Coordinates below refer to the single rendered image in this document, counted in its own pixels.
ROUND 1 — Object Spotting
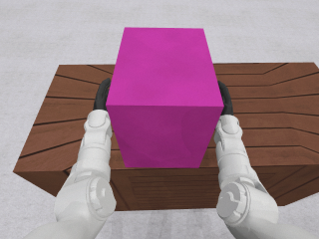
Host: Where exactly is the pedestal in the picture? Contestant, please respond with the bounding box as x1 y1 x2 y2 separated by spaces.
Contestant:
12 62 319 211

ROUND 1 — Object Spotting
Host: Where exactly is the left robot forearm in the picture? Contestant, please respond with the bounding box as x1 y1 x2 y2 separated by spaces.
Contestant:
54 110 113 218

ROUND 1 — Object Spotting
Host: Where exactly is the robot left hand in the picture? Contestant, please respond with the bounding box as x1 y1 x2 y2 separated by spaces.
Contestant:
93 78 112 112

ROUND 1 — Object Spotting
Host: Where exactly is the carton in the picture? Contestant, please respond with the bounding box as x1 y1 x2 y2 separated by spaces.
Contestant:
106 27 224 168

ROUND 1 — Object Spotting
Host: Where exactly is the robot right upper arm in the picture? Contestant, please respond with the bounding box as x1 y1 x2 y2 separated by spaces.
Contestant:
216 181 319 239

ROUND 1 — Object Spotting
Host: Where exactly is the right robot forearm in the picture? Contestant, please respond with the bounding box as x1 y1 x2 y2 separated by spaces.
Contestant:
213 115 269 194

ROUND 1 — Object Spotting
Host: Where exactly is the robot left upper arm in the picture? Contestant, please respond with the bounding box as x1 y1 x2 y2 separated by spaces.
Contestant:
22 176 117 239

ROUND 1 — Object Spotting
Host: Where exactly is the robot right hand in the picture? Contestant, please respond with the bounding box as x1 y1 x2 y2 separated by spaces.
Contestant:
217 81 234 116

